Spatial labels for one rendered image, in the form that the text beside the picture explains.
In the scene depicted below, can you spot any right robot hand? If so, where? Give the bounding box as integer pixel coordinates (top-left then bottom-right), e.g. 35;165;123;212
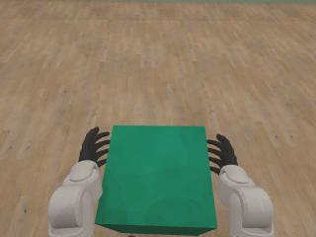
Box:
206;133;238;176

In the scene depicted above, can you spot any carton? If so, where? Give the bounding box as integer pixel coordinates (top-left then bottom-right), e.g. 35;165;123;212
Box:
95;125;218;236

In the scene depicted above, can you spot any robot right forearm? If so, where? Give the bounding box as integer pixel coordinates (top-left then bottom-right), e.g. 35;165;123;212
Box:
217;164;275;237

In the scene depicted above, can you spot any left robot hand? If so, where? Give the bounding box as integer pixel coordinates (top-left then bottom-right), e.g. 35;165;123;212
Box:
78;126;111;168

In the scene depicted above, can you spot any robot left forearm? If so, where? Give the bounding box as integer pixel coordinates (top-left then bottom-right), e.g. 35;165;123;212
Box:
47;160;103;237

